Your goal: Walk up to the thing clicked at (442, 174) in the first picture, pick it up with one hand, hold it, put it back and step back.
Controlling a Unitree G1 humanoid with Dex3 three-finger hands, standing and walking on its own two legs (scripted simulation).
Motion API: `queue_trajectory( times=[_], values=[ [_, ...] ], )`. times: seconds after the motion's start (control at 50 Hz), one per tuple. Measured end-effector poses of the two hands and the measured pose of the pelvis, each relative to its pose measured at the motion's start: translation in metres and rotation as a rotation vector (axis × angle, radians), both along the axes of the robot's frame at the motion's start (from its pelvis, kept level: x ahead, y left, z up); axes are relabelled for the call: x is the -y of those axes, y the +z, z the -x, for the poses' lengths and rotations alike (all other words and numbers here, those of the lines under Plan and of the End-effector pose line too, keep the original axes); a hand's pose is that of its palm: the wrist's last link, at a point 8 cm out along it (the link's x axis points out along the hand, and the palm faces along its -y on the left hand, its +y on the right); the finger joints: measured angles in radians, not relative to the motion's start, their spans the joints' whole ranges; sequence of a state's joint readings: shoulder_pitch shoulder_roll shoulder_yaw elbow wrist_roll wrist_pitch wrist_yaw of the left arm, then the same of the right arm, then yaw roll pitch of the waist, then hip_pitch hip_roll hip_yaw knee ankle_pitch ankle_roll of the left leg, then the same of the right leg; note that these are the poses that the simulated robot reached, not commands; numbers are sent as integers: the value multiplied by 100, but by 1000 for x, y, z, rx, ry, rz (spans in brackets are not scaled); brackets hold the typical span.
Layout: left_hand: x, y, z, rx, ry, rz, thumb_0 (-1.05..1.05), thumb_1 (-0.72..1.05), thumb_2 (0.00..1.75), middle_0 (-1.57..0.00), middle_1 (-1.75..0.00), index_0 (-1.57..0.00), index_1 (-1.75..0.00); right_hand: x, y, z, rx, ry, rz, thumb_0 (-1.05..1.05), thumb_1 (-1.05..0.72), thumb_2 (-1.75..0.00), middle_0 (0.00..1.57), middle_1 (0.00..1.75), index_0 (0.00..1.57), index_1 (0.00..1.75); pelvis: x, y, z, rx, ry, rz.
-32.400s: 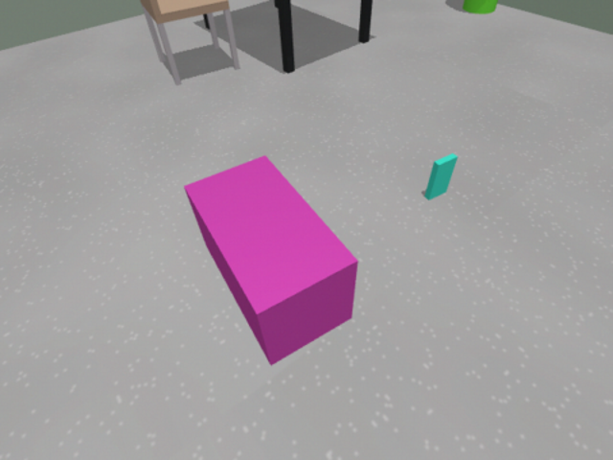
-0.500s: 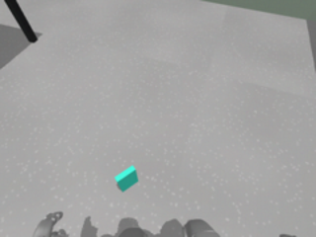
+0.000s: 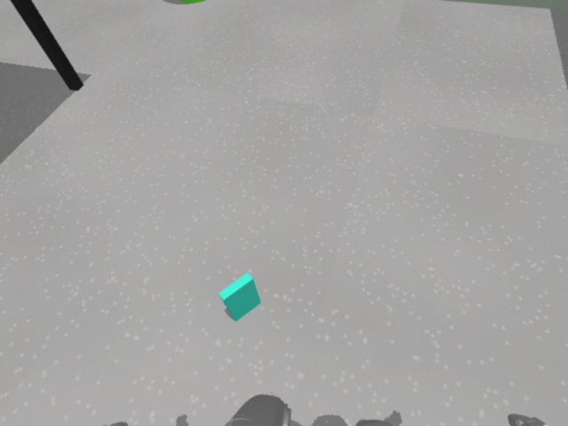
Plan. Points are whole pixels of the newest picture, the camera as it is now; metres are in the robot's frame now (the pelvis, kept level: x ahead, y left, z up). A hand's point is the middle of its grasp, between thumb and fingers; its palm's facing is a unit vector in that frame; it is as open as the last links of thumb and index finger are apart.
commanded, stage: step back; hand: left
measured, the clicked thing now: (241, 298) +0.54 +0.23 -0.66
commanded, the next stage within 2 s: none
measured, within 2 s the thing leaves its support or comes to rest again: neither
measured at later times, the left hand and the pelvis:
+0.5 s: hand out of the picture -0.04 +0.27 -0.16, palm faces -0.06 -0.92 -0.39, open 7.4 cm; pelvis -0.14 -0.01 -0.01, yaw -3 degrees
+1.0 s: hand out of the picture -0.18 +0.25 -0.15, palm faces +0.05 -0.92 -0.38, open 7.4 cm; pelvis -0.30 -0.02 -0.01, yaw +4 degrees
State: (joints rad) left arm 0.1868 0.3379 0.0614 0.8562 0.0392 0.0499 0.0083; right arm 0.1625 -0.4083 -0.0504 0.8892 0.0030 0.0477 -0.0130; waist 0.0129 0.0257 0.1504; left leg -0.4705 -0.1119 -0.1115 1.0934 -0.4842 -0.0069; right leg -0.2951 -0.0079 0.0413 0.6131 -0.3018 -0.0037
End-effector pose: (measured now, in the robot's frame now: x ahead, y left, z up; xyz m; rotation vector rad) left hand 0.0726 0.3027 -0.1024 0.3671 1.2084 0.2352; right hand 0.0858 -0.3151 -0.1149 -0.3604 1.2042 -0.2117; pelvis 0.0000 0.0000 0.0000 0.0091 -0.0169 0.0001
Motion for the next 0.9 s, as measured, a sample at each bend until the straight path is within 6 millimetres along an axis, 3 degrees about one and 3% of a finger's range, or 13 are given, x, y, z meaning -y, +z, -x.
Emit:
queue_trajectory(
  times=[0.14,0.24,0.36,0.46,0.58,0.68,0.8,0.9],
  values=[
    [-23,-13,8,106,4,8,0,90,90,-21,-30,-20,-30,-14,1,37,-45,57,47,0,-91,-90,20,30,20,30,-13,-11,38,8,49,-6],
    [-25,-13,28,90,12,28,0,90,90,-20,-30,-20,-30,-26,19,57,-1,65,40,1,-91,-90,20,30,21,30,-16,-1,63,13,40,28],
    [-22,-12,64,70,-13,31,0,90,90,-20,-30,-20,-30,-23,32,72,87,49,55,1,-90,-90,20,30,21,30,-12,3,95,11,-1,39],
    [-12,-17,100,30,-43,20,0,90,90,-20,-30,-20,-30,-9,30,95,148,43,55,0,-90,-90,20,30,21,30,-1,-3,129,18,-41,35],
    [10,-16,152,22,-53,-3,0,90,90,-20,-30,-20,-30,24,6,144,148,15,34,0,-90,-90,20,30,21,30,20,-17,174,31,-47,49],
    [23,1,201,11,-23,-11,0,90,90,-21,-30,-20,-30,34,2,196,68,-19,16,0,-91,-90,20,30,20,30,27,-6,200,26,-33,-6],
    [20,9,222,70,-11,-34,0,90,90,-21,-30,-20,-30,33,-3,258,-42,7,19,1,-91,-90,20,30,20,30,27,-3,235,16,18,-7],
    [8,-4,236,144,-2,-19,0,89,90,-21,-30,-20,-30,21,-7,295,-85,47,35,1,-91,-90,20,30,20,30,20,-14,271,22,72,-4]
  ],
)
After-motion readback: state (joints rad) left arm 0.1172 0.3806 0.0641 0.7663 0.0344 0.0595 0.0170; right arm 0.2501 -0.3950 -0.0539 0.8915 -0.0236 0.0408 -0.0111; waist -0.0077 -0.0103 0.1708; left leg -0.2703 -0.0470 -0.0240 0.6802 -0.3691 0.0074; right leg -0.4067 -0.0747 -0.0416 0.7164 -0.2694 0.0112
